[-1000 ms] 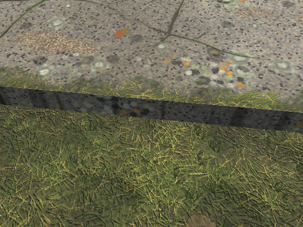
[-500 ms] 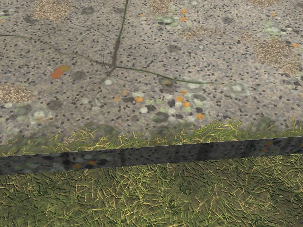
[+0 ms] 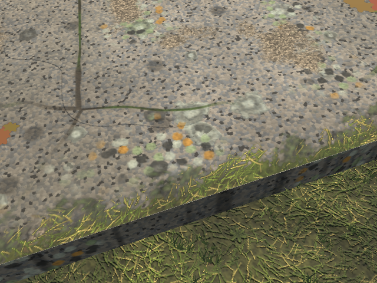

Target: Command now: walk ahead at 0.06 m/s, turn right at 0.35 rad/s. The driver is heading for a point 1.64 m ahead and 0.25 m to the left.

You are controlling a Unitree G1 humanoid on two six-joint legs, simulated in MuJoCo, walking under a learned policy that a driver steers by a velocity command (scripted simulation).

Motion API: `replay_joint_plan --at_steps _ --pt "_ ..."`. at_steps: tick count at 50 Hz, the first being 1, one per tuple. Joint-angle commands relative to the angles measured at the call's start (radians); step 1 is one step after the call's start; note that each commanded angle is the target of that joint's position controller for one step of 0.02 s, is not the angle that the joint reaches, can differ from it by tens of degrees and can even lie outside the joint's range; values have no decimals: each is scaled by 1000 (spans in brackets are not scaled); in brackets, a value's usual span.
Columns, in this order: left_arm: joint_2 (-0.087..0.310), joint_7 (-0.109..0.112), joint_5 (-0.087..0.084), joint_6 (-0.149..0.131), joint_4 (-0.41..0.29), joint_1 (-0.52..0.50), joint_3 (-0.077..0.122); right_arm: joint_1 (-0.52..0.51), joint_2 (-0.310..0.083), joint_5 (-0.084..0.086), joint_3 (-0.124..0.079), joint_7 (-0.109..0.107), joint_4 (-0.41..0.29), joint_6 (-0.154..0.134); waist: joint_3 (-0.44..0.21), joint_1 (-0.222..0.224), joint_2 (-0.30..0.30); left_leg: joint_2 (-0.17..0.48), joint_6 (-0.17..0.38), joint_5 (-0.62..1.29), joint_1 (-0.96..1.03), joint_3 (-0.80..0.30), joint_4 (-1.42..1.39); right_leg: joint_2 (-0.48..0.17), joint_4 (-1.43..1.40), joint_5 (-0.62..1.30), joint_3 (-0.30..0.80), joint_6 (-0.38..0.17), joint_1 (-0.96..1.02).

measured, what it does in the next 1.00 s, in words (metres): steps on the spot: left foot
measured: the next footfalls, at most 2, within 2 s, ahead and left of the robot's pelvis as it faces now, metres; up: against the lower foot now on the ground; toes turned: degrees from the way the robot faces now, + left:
left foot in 0.24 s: +0.07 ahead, +0.15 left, +0.00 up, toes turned -4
left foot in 1.82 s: +0.41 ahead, +0.08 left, +0.00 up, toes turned +1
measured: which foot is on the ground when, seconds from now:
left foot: up 0.00-0.22, down 0.24-1.00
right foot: down 0.00-1.00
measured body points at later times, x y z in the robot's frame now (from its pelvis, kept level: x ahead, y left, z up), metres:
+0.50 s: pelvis +0.03 +0.06 +0.00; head +0.04 +0.07 +0.45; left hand +0.12 +0.31 -0.14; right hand +0.11 -0.19 -0.12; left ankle +0.03 +0.15 -0.74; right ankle +0.02 -0.07 -0.74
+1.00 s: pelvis +0.02 +0.05 +0.01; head +0.03 +0.06 +0.46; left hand +0.05 +0.30 -0.15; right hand +0.03 -0.19 -0.15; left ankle +0.03 +0.15 -0.74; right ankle +0.02 -0.07 -0.74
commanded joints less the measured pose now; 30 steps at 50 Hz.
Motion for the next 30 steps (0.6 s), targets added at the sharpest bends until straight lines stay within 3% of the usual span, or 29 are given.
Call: replay_joint_plan --at_steps 1,4,8,10,11,12,13,14,15,18,20,23,24,25,30 --pt "133 7 6 -4 -48 37 27 51 -81 5 -20 -6 -37 4 -135 -2 -126 -11 0 11 31 17 -52 -285 -136 45 273 -100 122" --pt "129 9 13 -1 -42 41 22 38 -76 13 -15 -8 -38 0 -118 11 -132 -29 16 -31 83 22 -142 -293 -129 7 291 -105 130" --pt "127 8 19 6 -32 21 14 76 -74 28 -10 -16 -27 -10 -109 1 -142 -72 48 -102 225 48 -302 -302 -76 118 309 -104 113" --pt "120 13 8 11 -24 -1 6 138 -56 29 -4 -22 -3 -18 -103 -36 -126 -89 67 -12 348 68 -518 -287 -24 182 306 -73 92" --pt "105 17 0 12 -22 -4 -3 165 -53 23 -1 -26 8 -28 -99 -51 -101 -68 78 103 445 44 -674 -265 3 155 298 -33 46" --pt "55 17 -5 5 -26 20 -19 152 -100 3 -5 -31 1 -40 -103 -24 7 69 103 133 504 -101 -768 -208 73 36 250 24 -3" --pt "15 15 -18 0 -26 60 -30 61 -169 0 -10 -26 -30 -45 -86 37 145 242 182 387 489 -288 -783 -63 125 -208 106 68 -73" --pt "68 20 -2 6 -3 37 -18 53 -128 6 -1 -15 -19 -49 -91 1 139 287 265 505 375 -270 -743 -73 202 -346 55 79 37" --pt "76 19 -3 10 5 25 -16 38 -90 9 12 -8 -15 -57 -85 7 122 242 268 529 369 -223 -737 -84 223 -334 54 84 68" --pt "56 13 -1 14 29 -4 -23 40 -95 15 19 -11 16 -61 -70 4 145 127 191 568 436 -106 -689 -102 116 -194 35 106 88" --pt "47 17 -2 10 60 6 -31 68 -116 21 13 -10 38 -58 -97 -1 102 101 167 617 481 -80 -647 -114 7 -70 28 120 144" --pt "89 27 2 6 92 -10 -28 110 -115 25 7 -2 57 -57 -91 -42 48 55 120 403 428 -83 -667 -187 -6 98 82 128 229" --pt "79 26 -12 7 112 -12 -28 115 -91 28 12 -2 75 -55 -69 -36 13 32 113 354 433 -60 -687 -183 -7 71 85 122 194" --pt "62 25 -12 6 127 -4 -32 96 -92 26 12 -5 84 -51 -50 -18 10 26 108 323 450 -48 -675 -182 -32 51 91 120 167" --pt "63 33 -6 -1 182 -18 -38 83 -88 22 10 -3 119 -45 -47 -29 -37 25 114 272 463 -43 -673 -192 -63 55 98 110 162"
